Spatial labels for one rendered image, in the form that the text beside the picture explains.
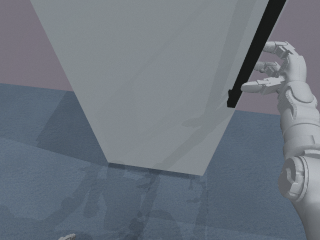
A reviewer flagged right robot forearm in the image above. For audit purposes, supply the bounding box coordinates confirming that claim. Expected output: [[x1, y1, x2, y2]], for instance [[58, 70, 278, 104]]
[[277, 81, 320, 161]]

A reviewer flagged fridge door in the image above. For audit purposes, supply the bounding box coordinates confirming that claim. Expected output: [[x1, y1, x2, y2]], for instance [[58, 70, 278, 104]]
[[30, 0, 288, 176]]

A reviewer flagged right robot upper arm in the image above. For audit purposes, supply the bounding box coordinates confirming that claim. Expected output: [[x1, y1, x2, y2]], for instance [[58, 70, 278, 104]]
[[277, 155, 320, 240]]

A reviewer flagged handle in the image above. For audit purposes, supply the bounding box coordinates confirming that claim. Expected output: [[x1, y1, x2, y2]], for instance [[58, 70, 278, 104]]
[[227, 0, 286, 108]]

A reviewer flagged robot right hand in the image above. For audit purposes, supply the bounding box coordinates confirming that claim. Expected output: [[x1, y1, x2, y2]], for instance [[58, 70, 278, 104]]
[[240, 41, 307, 95]]

